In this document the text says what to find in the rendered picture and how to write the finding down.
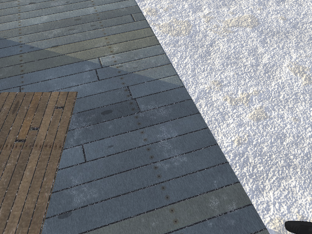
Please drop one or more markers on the robot right hand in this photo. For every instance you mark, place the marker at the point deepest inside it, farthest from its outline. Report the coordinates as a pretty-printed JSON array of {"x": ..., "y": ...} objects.
[{"x": 299, "y": 227}]

